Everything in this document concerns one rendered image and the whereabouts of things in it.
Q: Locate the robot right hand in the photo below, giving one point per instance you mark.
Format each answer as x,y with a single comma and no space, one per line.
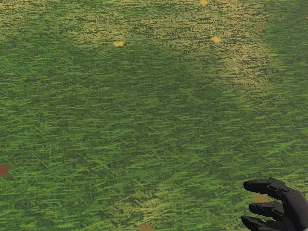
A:
290,215

